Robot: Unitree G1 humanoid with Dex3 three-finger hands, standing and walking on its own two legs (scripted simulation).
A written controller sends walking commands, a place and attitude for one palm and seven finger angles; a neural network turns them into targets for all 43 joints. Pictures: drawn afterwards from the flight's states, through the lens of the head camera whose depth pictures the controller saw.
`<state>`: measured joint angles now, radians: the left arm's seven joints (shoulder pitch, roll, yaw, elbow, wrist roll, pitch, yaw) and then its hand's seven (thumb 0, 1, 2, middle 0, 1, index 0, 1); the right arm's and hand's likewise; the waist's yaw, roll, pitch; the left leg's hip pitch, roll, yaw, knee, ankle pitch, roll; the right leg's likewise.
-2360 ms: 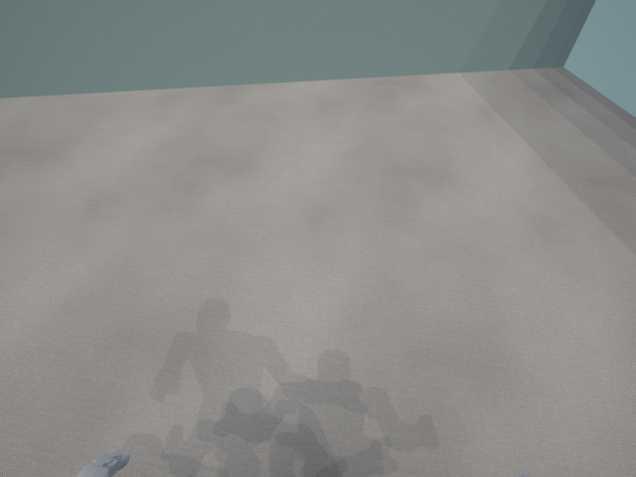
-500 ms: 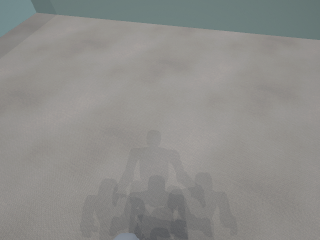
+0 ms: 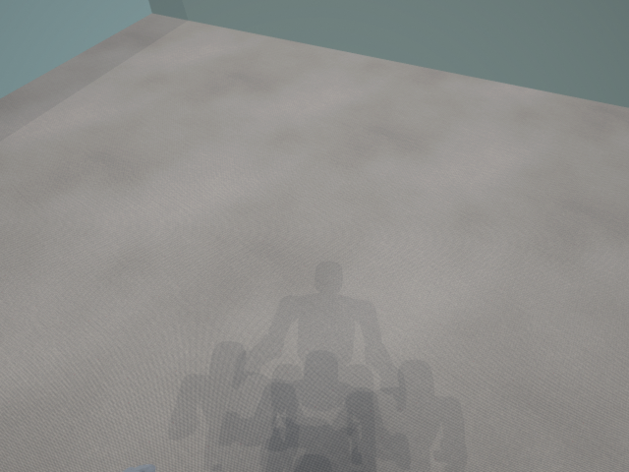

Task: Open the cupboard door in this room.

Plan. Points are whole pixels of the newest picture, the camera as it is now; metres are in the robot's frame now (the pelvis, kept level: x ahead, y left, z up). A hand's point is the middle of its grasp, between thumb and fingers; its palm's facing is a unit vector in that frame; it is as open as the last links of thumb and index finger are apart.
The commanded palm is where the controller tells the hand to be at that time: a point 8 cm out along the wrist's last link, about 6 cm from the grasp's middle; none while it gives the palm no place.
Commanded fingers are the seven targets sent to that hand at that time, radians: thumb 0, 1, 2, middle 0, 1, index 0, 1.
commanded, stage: turn or walk to find it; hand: left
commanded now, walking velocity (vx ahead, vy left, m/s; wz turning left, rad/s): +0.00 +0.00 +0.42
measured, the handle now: out of the picture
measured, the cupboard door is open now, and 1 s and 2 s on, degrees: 0 0 0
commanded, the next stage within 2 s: stand and wait in 1.46 s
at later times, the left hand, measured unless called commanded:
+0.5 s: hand out of the picture -0.05 +0.17 -0.17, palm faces +0.29 -0.93 -0.22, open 7.4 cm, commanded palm none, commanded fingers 0.00 0.90 0.90 -0.20 -0.30 -0.20 -0.30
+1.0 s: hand out of the picture -0.09 +0.26 -0.17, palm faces +0.46 -0.86 -0.23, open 7.4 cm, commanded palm none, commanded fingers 0.00 0.90 0.90 -0.20 -0.30 -0.20 -0.30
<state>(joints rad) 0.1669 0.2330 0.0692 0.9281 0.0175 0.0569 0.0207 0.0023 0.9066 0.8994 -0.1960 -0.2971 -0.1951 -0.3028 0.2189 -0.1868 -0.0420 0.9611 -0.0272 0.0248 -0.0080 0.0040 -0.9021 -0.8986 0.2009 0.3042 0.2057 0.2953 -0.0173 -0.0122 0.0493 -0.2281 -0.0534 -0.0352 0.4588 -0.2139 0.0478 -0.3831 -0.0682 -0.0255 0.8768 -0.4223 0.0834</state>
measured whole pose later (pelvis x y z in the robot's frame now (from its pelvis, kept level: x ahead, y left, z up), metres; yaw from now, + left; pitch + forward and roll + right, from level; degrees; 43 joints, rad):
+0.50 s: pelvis -0.04 -0.02 -0.01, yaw +15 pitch -1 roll +0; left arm 0.27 0.18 0.04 0.95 0.04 0.01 0.03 0.00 0.90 0.90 -0.20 -0.30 -0.20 -0.30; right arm 0.21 -0.23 -0.07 1.01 -0.02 0.08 0.01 0.01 -0.91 -0.90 0.19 0.30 0.20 0.29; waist 0.01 -0.02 0.07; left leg -0.36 0.05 0.03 0.87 -0.45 -0.06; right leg -0.23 -0.11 -0.24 0.53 -0.28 -0.01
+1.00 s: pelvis -0.07 +0.04 +0.00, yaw +25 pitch +0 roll -2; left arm 0.16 0.25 0.08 0.96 0.02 0.06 0.02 0.00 0.91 0.90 -0.20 -0.30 -0.20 -0.30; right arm 0.24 -0.17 -0.04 0.97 -0.02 0.01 -0.02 0.00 -0.90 -0.90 0.20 0.30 0.21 0.30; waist -0.01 -0.03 0.04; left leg -0.20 -0.09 -0.03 0.39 -0.19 0.11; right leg -0.43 -0.08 0.00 1.02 -0.36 0.10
